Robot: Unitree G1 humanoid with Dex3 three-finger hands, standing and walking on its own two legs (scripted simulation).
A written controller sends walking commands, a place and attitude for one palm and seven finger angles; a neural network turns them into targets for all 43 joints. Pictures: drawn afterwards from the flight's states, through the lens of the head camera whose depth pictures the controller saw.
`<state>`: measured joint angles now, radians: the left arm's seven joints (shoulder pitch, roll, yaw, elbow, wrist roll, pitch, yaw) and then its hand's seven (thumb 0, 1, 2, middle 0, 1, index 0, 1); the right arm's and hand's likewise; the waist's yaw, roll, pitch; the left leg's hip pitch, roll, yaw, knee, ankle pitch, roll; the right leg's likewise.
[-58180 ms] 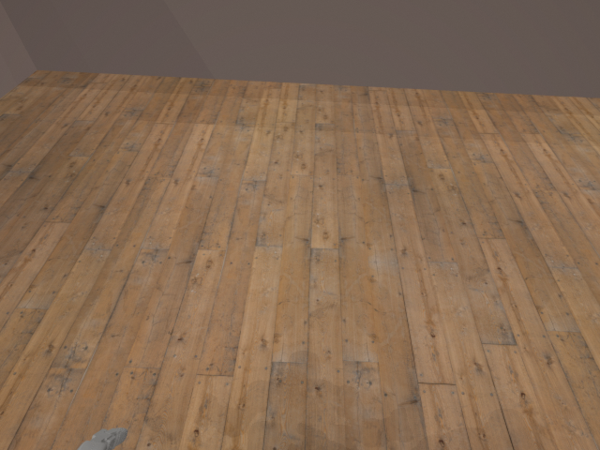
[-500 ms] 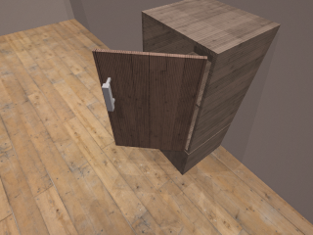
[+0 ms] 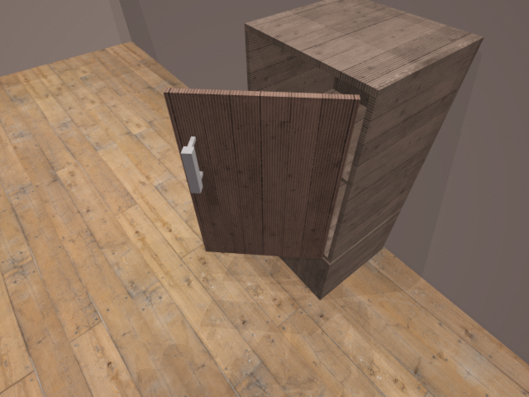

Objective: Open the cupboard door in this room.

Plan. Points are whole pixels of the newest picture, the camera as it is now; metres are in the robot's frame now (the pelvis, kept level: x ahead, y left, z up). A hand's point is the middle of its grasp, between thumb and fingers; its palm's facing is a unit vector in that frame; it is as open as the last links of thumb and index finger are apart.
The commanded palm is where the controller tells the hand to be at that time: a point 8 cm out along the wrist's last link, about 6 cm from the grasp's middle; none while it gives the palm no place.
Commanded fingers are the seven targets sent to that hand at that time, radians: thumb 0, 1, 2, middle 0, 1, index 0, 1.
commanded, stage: look again from close up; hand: left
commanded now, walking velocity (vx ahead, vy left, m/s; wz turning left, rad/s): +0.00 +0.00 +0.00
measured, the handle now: (194, 164) +0.61 +0.20 -0.03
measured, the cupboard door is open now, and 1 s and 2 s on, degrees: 47 47 47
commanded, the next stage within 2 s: shuffle to correct the standing spot in 0.16 s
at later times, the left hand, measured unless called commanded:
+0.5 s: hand out of the picture +0.00 +0.17 -0.18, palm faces +0.02 -0.99 -0.17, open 7.3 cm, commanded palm none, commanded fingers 0.00 0.90 0.90 -0.20 -0.30 -0.20 -0.30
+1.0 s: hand out of the picture +0.11 +0.18 -0.17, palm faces -0.01 -0.97 -0.25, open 7.3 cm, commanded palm none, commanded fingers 0.00 0.90 0.90 -0.20 -0.30 -0.20 -0.30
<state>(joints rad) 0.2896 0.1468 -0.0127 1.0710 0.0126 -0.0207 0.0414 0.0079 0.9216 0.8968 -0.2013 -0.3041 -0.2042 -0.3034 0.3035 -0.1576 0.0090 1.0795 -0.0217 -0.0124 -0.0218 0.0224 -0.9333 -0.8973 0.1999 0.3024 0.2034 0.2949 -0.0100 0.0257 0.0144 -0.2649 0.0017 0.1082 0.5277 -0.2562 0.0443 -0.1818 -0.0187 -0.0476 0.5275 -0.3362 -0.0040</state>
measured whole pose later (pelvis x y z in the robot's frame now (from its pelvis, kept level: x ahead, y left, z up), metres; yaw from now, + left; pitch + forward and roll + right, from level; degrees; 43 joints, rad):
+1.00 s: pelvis +0.05 -0.01 +0.00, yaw -2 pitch +0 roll +1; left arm 0.20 0.18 0.02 1.02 0.02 0.00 0.04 0.00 0.91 0.90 -0.20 -0.30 -0.20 -0.30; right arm 0.21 -0.16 -0.03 1.08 -0.01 0.00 -0.04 0.01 -0.92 -0.90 0.20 0.30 0.20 0.30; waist -0.01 -0.01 0.06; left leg -0.19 0.00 0.14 0.52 -0.34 0.03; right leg -0.27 -0.03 -0.06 0.60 -0.33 -0.02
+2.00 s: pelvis +0.00 +0.00 +0.00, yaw +1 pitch -2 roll +0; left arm 0.31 0.15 -0.01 1.08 0.02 -0.01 0.03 0.01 0.92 0.90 -0.20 -0.30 -0.20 -0.30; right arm 0.33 -0.14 0.00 1.06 -0.02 -0.01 -0.02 0.01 -0.92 -0.90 0.20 0.30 0.20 0.29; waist -0.01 0.00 -0.01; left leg -0.20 -0.01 0.10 0.46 -0.22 0.04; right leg -0.24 -0.04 -0.10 0.48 -0.20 -0.02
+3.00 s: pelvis +0.03 +0.01 +0.00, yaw -1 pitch -1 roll +0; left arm 0.25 0.16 0.02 1.02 0.01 0.00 0.06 0.01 0.92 0.90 -0.20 -0.30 -0.20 -0.30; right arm 0.26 -0.14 -0.03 1.07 0.00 0.00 -0.04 0.02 -0.92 -0.90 0.20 0.30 0.20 0.30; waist -0.01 0.01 0.08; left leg -0.22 0.00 0.12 0.56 -0.32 0.04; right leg -0.26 -0.02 -0.05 0.55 -0.28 0.00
